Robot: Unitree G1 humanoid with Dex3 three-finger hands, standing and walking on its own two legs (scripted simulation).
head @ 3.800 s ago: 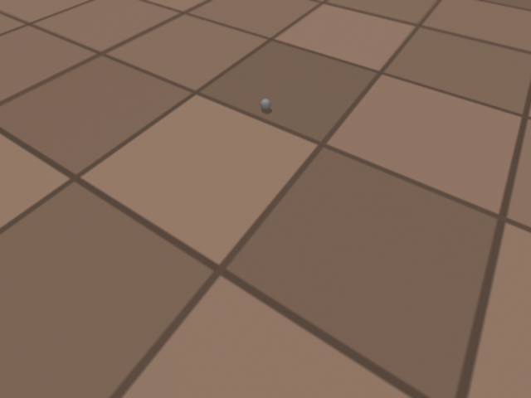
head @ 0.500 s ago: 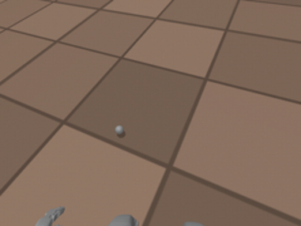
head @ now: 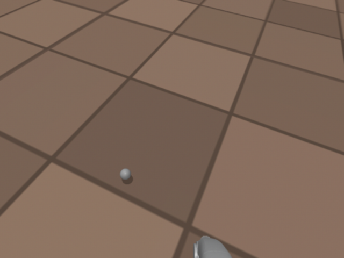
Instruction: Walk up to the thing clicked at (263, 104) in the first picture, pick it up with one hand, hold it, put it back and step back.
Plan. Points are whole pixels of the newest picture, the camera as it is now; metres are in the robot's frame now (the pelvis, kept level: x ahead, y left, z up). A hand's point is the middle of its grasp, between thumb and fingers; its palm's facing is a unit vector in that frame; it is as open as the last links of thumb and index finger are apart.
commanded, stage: walk up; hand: left
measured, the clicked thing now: (125, 174) +0.66 +0.24 -0.74
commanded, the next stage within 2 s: none
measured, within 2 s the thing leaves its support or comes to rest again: neither
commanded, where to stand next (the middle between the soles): +0.31 +0.00 m, yaw +0 degrees
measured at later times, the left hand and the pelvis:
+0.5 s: hand (68, 232) +0.20 +0.27 -0.14, palm faces -0.01 -0.92 -0.39, open 7.4 cm; pelvis +0.16 -0.01 -0.01, yaw +1 degrees
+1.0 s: hand (81, 199) +0.30 +0.26 -0.16, palm faces -0.07 -0.92 -0.37, open 7.4 cm; pelvis +0.24 +0.00 -0.01, yaw -1 degrees
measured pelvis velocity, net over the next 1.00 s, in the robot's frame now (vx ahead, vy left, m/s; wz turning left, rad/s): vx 0.24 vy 0.00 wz -0.02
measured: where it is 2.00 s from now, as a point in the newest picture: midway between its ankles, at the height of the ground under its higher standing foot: (164, 246)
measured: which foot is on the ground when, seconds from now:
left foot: down 0.00-0.20, up 0.22-0.52, down 0.54-1.00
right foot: up 0.00-0.14, down 0.16-0.56, up 0.58-0.84, down 0.86-1.00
